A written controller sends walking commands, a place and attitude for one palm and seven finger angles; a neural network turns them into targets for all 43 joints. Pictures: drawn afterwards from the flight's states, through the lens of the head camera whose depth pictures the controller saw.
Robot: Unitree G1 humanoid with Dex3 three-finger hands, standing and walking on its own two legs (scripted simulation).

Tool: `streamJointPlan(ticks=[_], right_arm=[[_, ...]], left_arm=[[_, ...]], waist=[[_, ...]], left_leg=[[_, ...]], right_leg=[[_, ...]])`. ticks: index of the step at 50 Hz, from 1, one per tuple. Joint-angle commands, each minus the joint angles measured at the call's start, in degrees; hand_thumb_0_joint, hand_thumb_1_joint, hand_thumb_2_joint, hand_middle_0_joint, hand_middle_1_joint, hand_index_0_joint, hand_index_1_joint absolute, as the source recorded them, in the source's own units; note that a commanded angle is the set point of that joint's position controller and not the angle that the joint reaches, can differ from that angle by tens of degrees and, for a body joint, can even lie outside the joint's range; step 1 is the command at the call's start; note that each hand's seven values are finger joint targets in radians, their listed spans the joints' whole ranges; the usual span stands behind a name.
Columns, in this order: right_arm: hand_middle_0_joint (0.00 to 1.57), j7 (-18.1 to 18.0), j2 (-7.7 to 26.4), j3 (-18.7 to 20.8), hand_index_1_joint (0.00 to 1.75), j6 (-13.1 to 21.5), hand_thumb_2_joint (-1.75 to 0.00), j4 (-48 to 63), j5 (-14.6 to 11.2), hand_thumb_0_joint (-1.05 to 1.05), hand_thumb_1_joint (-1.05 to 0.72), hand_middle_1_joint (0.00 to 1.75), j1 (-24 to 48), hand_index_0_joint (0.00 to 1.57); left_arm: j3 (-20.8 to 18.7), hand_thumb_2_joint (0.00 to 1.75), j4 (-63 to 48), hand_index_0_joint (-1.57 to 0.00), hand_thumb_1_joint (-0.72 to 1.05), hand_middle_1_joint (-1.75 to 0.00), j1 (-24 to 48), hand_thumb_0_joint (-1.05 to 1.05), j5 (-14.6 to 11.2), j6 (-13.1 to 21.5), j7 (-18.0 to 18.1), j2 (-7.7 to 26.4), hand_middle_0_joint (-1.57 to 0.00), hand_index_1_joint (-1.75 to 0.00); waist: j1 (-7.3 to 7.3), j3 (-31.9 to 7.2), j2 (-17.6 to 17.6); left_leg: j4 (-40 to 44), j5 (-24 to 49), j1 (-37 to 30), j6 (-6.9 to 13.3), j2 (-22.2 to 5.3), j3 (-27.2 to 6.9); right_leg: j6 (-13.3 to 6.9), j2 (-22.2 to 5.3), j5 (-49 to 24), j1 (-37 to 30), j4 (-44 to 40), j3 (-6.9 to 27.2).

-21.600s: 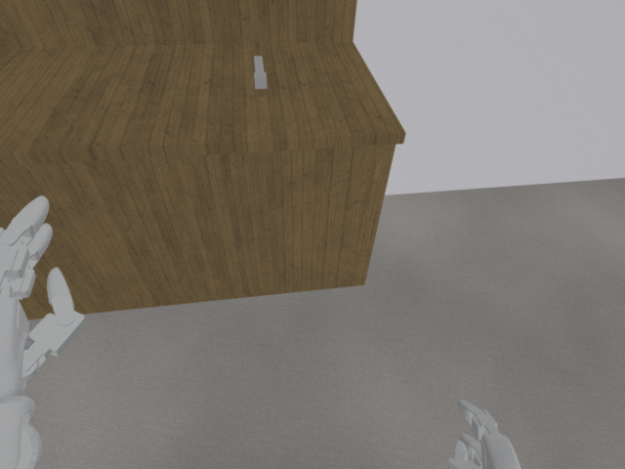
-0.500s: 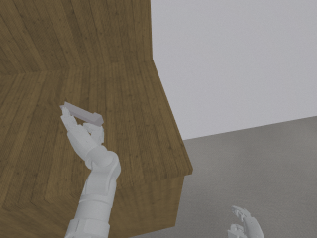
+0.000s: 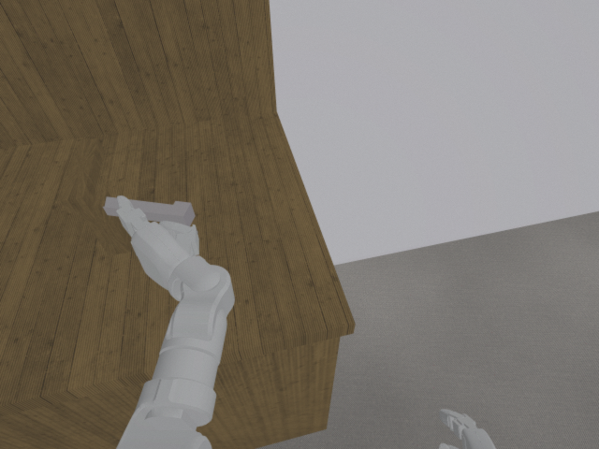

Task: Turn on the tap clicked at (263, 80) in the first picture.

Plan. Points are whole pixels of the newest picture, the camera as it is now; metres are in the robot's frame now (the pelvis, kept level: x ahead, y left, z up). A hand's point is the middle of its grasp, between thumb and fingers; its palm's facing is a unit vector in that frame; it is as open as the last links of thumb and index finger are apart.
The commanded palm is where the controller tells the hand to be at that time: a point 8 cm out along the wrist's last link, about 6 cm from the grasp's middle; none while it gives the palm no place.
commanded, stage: push the lever round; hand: left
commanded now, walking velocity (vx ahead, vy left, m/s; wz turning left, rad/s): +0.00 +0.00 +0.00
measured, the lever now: (181, 215) +0.40 +0.21 +0.10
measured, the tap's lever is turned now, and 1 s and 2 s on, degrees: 67 75 75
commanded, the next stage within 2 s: lift the hand up off the lever in 0.32 s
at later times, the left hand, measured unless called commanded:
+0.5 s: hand (198, 226) +0.39 +0.18 +0.10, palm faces +0.80 -0.59 -0.10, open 7.6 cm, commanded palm +0.33 +0.20 +0.10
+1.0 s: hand (193, 216) +0.39 +0.19 +0.11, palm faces +0.80 -0.60 -0.07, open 7.7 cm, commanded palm +0.34 +0.20 +0.12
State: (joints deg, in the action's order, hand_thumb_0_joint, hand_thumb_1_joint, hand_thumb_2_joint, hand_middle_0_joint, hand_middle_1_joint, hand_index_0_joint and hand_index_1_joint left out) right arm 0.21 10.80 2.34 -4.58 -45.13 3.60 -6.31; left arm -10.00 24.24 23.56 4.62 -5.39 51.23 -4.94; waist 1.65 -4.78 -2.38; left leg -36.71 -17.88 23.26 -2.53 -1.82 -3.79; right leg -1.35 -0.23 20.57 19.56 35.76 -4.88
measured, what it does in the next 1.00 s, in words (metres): stands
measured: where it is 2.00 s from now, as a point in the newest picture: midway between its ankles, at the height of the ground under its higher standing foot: outside the picture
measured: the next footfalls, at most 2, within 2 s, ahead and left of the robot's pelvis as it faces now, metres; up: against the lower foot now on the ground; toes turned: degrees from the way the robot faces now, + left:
none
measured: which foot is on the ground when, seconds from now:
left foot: down 0.00-1.00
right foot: down 0.00-1.00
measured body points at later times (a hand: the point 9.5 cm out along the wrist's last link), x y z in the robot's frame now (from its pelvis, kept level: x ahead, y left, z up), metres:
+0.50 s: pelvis -0.01 +0.00 +0.00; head +0.00 -0.01 +0.45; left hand +0.34 +0.21 +0.11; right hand +0.14 -0.23 -0.13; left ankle +0.01 +0.15 -0.72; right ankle -0.02 -0.10 -0.72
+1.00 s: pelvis +0.00 +0.01 +0.00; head +0.01 +0.00 +0.45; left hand +0.35 +0.22 +0.12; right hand +0.14 -0.23 -0.12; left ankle +0.01 +0.15 -0.72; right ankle -0.02 -0.10 -0.72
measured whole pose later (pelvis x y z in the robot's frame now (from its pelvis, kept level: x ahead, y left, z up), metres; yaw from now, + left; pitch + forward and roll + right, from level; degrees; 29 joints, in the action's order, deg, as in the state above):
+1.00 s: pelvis +0.00 +0.01 +0.00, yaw -1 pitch +4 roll -1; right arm 0.9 11.6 3.0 -3.8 -46.0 3.6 -7.5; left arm -12.5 27.2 28.5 3.6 -6.4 51.7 -4.0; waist 0.8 -4.4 -2.5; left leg -35.6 -17.4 22.4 -2.0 -1.9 -2.9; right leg -0.9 -0.2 19.4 18.7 33.9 -4.1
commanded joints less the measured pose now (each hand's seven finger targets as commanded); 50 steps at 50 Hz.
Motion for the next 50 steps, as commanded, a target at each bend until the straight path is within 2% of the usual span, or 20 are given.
streamJointPlan(ticks=[1, 5, 7, 10, 12, 15, 19, 20, 23, 25, 29, 30, 33, 35, 36, 40, 43, 45, 49, 50], right_arm=[[0.2, -0.58, 5.94, 1.42, 0.3, 2.28, -0.9, 8.22, 0.04, 0.0, -0.9, 0.3, 6.89, 0.2], [0.2, -0.65, 6.32, 1.79, 0.3, 2.48, -0.9, 7.78, 0.22, 0.0, -0.9, 0.3, 6.73, 0.2], [0.2, -0.37, 5.91, 1.59, 0.3, 2.8, -0.9, 8.01, 0.03, 0.0, -0.9, 0.3, 6.88, 0.2], [0.2, -0.8, 6.41, 1.75, 0.3, 2.74, -0.9, 6.9, 0.14, 0.0, -0.9, 0.3, 6.65, 0.2], [0.2, -0.61, 5.89, 1.47, 0.3, 2.94, -0.9, 7.19, -0.01, 0.0, -0.9, 0.3, 7.25, 0.2], [0.2, -0.78, 6.36, 1.72, 0.3, 2.92, -0.9, 6.18, 0.32, 0.0, -0.9, 0.3, 6.5, 0.2], [0.2, -0.48, 6.02, 1.52, 0.3, 3.16, -0.9, 6.15, 0.48, 0.0, -0.9, 0.3, 6.17, 0.2], [0.2, -0.6, 6.49, 1.77, 0.3, 3.02, -0.9, 5.6, 0.72, 0.0, -0.9, 0.3, 5.76, 0.2], [0.2, -0.14, 6.06, 1.61, 0.3, 3.24, -0.9, 6.25, 0.68, 0.0, -0.9, 0.3, 5.81, 0.2], [0.2, -0.34, 6.62, 1.82, 0.3, 3.09, -0.9, 5.8, 0.93, 0.0, -0.9, 0.3, 5.3, 0.2], [0.2, -0.09, 6.3, 1.82, 0.3, 3.03, -0.9, 6.76, 0.82, 0.0, -0.9, 0.3, 5.19, 0.2], [0.2, -0.38, 6.88, 1.95, 0.3, 2.81, -0.9, 6.07, 0.94, 0.0, -0.9, 0.3, 4.65, 0.2], [0.2, -0.13, 6.4, 1.76, 0.3, 2.96, -0.9, 6.63, 0.68, 0.0, -0.9, 0.3, 5.05, 0.2], [0.2, -0.22, 6.88, 2.15, 0.3, 2.83, -0.9, 6.22, 0.83, 0.0, -0.9, 0.3, 4.89, 0.2], [0.2, 0.0, 6.5, 1.72, 0.3, 2.86, -0.9, 6.83, 0.62, 0.0, -0.9, 0.3, 5.2, 0.2], [0.2, 0.11, 6.95, 2.17, 0.3, 3.2, -0.9, 6.5, 0.71, 0.0, -0.9, 0.3, 4.86, 0.2], [0.2, 0.43, 6.49, 1.96, 0.3, 3.58, -0.9, 7.2, 0.38, 0.0, -0.9, 0.3, 5.22, 0.2], [0.2, 0.04, 7.08, 2.14, 0.3, 3.3, -0.9, 6.62, 0.37, 0.0, -0.9, 0.3, 5.51, 0.2], [0.2, 0.08, 6.48, 1.96, 0.3, 3.41, -0.9, 7.58, 0.2, 0.0, -0.9, 0.3, 6.47, 0.2], [0.2, -0.11, 6.88, 2.05, 0.3, 3.16, -0.9, 6.9, 0.35, 0.0, -0.9, 0.3, 6.37, 0.2]], left_arm=[[1.7, 0.9, -11.56, -0.15, 0.9, -0.15, 20.28, 0.0, 1.72, 2.66, -0.59, 4.68, -0.15, -0.15], [0.16, 0.9, -11.58, -0.15, 0.9, -0.15, 19.44, 0.0, 1.83, 2.87, -0.44, 6.41, -0.15, -0.15], [2.91, 0.9, -11.62, -0.15, 0.9, -0.15, 21.67, 0.0, 1.87, 3.0, -0.57, 3.67, -0.15, -0.15], [-0.91, 0.9, -9.67, -0.15, 0.9, -0.15, 23.35, 0.0, 1.9, 3.21, -0.06, 7.8, -0.15, -0.15], [2.3, 0.9, -9.4, -0.15, 0.9, -0.15, 25.73, 0.0, 2.04, 3.57, -0.12, 4.62, -0.15, -0.15], [-0.36, 0.9, -7.11, -0.15, 0.9, -0.15, 26.69, 0.0, 2.69, 3.87, 0.45, 7.41, -0.15, -0.15], [1.36, 0.9, -5.35, -0.15, 0.9, -0.15, 30.72, 0.0, 3.22, 4.75, 0.88, 5.58, -0.15, -0.15], [-1.17, 0.9, -4.34, -0.15, 0.9, -0.15, 29.88, 0.0, 3.42, 4.71, 1.17, 7.99, -0.15, -0.15], [1.39, 0.9, -4.16, -0.15, 0.9, -0.15, 32.49, 0.0, 3.37, 5.09, 1.25, 5.18, -0.15, -0.15], [-1.91, 0.9, -3.68, -0.15, 0.9, -0.15, 31.43, 0.0, 3.37, 5.2, 1.65, 8.44, -0.15, -0.15], [-1.22, 0.9, -4.84, -0.15, 0.9, -0.15, 31.87, 0.0, 2.79, 5.15, 1.5, 7.53, -0.15, -0.15], [-4.56, 0.9, -4.06, -0.15, 0.9, -0.15, 30.53, 0.0, 2.84, 4.93, 1.68, 11.04, -0.15, -0.15], [-0.97, 0.9, -5.92, -0.15, 0.9, -0.15, 33.47, 0.0, 3.04, 5.05, 1.35, 7.88, -0.15, -0.15], [-4.66, 0.9, -5.17, -0.15, 0.9, -0.15, 29.7, 0.0, 3.07, 4.45, 1.36, 11.56, -0.15, -0.15], [-1.31, 0.9, -6.25, -0.15, 0.9, -0.15, 31.63, 0.0, 2.95, 4.44, 1.04, 8.31, -0.15, -0.15], [-1.36, 0.9, -7.02, -0.15, 0.9, -0.15, 29.47, 0.0, 2.86, 3.68, 0.78, 8.44, -0.15, -0.15], [2.36, 0.9, -8.89, -0.15, 0.9, -0.15, 29.68, 0.0, 2.13, 3.11, 0.26, 4.57, -0.15, -0.15], [-1.04, 0.9, -7.92, -0.15, 0.9, -0.15, 27.37, 0.0, 1.42, 2.27, 0.31, 7.95, -0.15, -0.15], [0.91, 0.9, -11.6, -0.15, 0.9, -0.15, 28.26, 0.0, 1.24, 1.86, 0.3, 5.92, -0.15, -0.15], [-1.07, 0.9, -11.15, -0.15, 0.9, -0.15, 27.54, 0.0, 1.56, 1.44, 0.37, 8.36, -0.15, -0.15]], waist=[[-0.59, -15.55, 5.21], [-0.33, -15.27, 5.12], [-0.96, -14.92, 5.16], [-0.87, -14.39, 6.01], [-1.65, -14.05, 4.52], [-1.42, -14.35, 4.66], [-2.15, -15.07, 3.92], [-1.69, -15.54, 3.9], [-2.2, -15.97, 4.01], [-1.49, -16.41, 4.23], [-1.68, -17.93, 5.25], [-1.13, -17.55, 5.91], [-2.16, -16.61, 4.84], [-0.94, -16.5, 4.61], [-1.72, -16.33, 3.34], [-1.23, -16.32, 2.92], [-1.59, -16.25, 2.5], [-0.93, -15.22, 3.89], [-0.9, -16.49, 4.39], [-0.4, -16.14, 4.68]], left_leg=[[1.4, 20.08, -7.39, 2.36, 1.17, 4.02], [1.15, 19.91, -7.35, 2.44, 1.14, 3.98], [0.99, 19.32, -7.27, 2.46, 1.2, 3.95], [1.48, 16.54, -6.38, 2.56, 1.26, 3.79], [1.34, 14.75, -6.39, 2.6, 1.34, 3.99], [1.51, 13.76, -5.99, 2.49, 1.17, 3.63], [0.98, 13.67, -5.78, 2.52, 1.21, 3.65], [1.16, 13.3, -5.59, 2.39, 1.15, 3.48], [1.02, 12.31, -5.32, 2.43, 1.23, 3.68], [1.4, 12.91, -5.16, 2.37, 1.17, 3.35], [0.94, 14.44, -5.23, 2.61, 1.26, 4.1], [1.55, 13.94, -4.87, 2.56, 1.17, 3.67], [1.46, 14.24, -5.68, 2.76, 1.12, 4.11], [1.94, 13.98, -5.47, 2.64, 1.03, 4.02], [2.28, 13.68, -5.92, 2.62, 1.17, 4.03], [2.56, 15.7, -7.46, 2.44, 0.88, 3.97], [2.72, 17.25, -8.67, 2.35, 0.9, 4.01], [3.41, 15.82, -8.11, 2.42, 0.98, 3.99], [3.21, 18.51, -9.42, 2.57, 1.06, 4.58], [3.85, 17.88, -9.43, 2.29, 0.93, 4.1]], right_leg=[[-0.41, -1.36, -22.05, -6.11, -4.75, 0.09], [-0.46, -1.05, -21.79, -6.0, -5.12, 0.25], [-0.4, -1.17, -20.96, -4.93, -4.79, 0.06], [-0.23, -0.95, -17.62, -4.65, -5.92, 0.55], [-0.14, -1.19, -15.09, -3.18, -5.98, 0.46], [-0.37, -0.72, -13.37, -2.76, -6.1, 0.5], [-0.46, -0.85, -13.4, -1.58, -5.2, 0.26], [-0.49, -0.57, -12.71, -1.73, -5.37, 0.42], [-0.36, -0.69, -11.72, -1.07, -5.07, 0.22], [-0.57, -0.22, -12.14, -1.83, -5.17, 0.27], [-0.18, -0.57, -14.95, -3.33, -4.86, 0.35], [-0.27, -0.27, -14.06, -3.9, -5.38, 0.38], [-0.25, -0.55, -14.55, -3.24, -5.56, 0.4], [-0.33, -0.22, -13.88, -4.22, -6.17, 0.4], [-0.36, -0.44, -13.24, -3.68, -5.86, 0.3], [-0.71, 0.14, -14.65, -4.21, -6.1, -0.03], [-0.73, 0.01, -16.04, -4.31, -5.85, -0.34], [-0.58, 0.14, -14.71, -5.18, -7.11, -0.06], [-0.44, -0.35, -18.41, -6.76, -6.87, -0.06], [-0.55, -0.1, -16.91, -6.99, -7.33, -0.13]])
